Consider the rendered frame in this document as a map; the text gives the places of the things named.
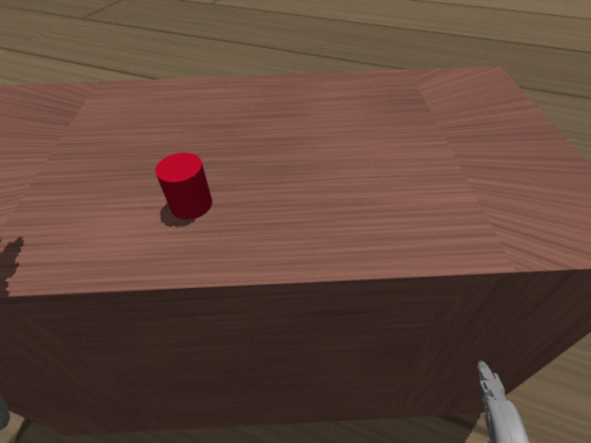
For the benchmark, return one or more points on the can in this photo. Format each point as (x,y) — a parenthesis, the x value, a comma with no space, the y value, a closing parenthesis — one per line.
(184,185)

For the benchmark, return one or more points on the right robot hand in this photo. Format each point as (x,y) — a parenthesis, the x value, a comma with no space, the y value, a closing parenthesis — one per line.
(502,418)

